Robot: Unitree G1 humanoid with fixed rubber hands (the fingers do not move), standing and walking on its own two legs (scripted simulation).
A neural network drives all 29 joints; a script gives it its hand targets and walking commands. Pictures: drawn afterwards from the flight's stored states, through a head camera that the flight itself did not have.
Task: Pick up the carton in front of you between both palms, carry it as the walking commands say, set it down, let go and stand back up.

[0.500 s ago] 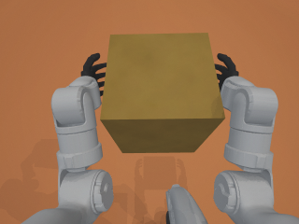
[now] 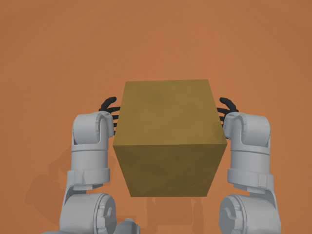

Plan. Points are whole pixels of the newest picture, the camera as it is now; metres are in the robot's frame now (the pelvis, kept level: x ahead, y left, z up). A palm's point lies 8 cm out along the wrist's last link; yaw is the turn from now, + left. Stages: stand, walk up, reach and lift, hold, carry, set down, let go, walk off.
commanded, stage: carry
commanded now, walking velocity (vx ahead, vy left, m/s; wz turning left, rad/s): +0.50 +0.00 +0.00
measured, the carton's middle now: (167, 141) +0.35 +0.01 +0.03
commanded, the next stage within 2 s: none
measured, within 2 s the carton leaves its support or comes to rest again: neither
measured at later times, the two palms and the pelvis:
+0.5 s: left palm (123, 63) +0.59 +0.16 +0.09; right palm (217, 68) +0.58 -0.14 +0.09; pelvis +0.33 +0.02 -0.01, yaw -3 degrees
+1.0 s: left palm (129, 42) +0.74 +0.16 +0.08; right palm (209, 43) +0.74 -0.13 +0.08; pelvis +0.48 +0.02 -0.02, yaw +0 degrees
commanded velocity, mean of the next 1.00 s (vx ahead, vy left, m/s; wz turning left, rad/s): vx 0.17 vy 0.00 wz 0.00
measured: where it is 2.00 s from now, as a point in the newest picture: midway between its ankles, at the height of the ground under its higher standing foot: (162, 193)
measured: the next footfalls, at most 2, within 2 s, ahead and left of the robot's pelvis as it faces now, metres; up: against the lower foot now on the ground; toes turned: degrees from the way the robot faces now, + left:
left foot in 0.16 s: +0.27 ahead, +0.13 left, +0.00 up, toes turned +8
right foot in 0.54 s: +0.51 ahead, -0.09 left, +0.00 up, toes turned +8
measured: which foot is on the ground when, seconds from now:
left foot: up 0.00-0.14, down 0.16-0.56, up 0.58-0.72, down 0.74-1.00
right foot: down 0.00-0.18, up 0.20-0.52, down 0.54-1.00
